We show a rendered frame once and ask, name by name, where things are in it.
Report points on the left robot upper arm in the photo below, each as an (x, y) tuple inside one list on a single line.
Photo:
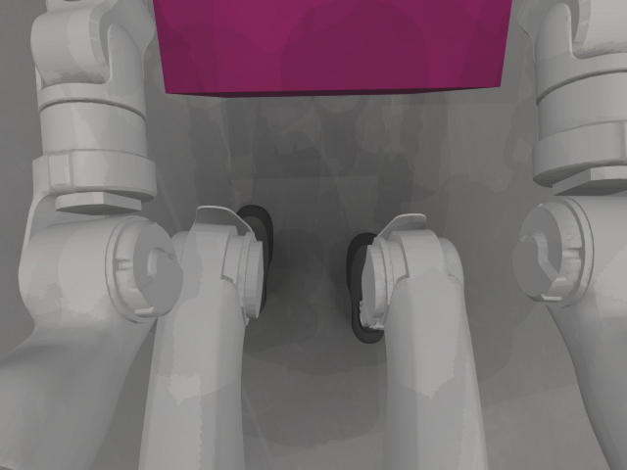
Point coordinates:
[(94, 289)]

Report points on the right robot upper arm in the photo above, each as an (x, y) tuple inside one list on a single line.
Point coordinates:
[(572, 256)]

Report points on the robot right thigh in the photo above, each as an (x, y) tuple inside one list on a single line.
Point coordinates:
[(433, 411)]

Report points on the robot left foot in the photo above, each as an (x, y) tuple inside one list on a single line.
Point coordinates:
[(260, 222)]

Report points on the carton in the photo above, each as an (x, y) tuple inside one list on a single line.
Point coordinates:
[(284, 48)]

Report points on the left robot forearm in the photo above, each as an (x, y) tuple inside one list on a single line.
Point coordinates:
[(88, 57)]

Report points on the right robot forearm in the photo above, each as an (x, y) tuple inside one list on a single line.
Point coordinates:
[(580, 62)]

